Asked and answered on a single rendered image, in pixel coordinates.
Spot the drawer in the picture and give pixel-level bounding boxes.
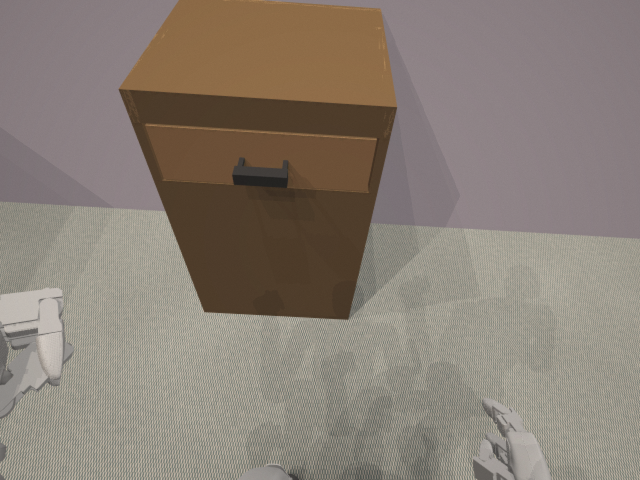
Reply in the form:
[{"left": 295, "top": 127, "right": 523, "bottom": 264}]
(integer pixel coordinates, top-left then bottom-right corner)
[{"left": 145, "top": 123, "right": 377, "bottom": 191}]

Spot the left robot hand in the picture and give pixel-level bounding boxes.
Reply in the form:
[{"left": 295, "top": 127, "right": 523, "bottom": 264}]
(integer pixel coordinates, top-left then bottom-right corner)
[{"left": 0, "top": 287, "right": 74, "bottom": 419}]

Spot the handle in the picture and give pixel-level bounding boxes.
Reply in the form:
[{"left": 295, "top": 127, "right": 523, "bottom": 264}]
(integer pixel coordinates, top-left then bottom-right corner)
[{"left": 232, "top": 157, "right": 288, "bottom": 188}]

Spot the right robot hand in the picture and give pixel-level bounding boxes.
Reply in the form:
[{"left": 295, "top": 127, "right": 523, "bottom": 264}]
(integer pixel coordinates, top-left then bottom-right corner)
[{"left": 473, "top": 398, "right": 552, "bottom": 480}]

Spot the cabinet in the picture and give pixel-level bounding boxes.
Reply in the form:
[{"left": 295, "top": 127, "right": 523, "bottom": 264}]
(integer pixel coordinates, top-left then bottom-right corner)
[{"left": 119, "top": 0, "right": 397, "bottom": 320}]

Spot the robot left shin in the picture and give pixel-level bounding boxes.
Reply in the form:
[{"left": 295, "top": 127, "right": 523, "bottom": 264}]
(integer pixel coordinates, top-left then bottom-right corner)
[{"left": 265, "top": 464, "right": 290, "bottom": 477}]

